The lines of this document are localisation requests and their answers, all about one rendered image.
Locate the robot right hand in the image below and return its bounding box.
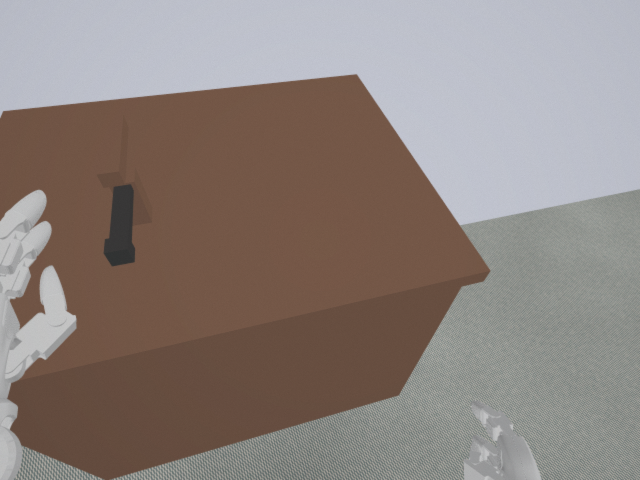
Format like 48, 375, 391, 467
464, 400, 542, 480

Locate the left robot forearm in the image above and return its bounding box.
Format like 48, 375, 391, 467
0, 398, 22, 480

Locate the tap lever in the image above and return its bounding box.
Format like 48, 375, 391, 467
104, 184, 135, 266

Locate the robot left hand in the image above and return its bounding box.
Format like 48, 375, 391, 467
0, 190, 76, 399

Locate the counter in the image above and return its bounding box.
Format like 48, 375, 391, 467
0, 74, 490, 480

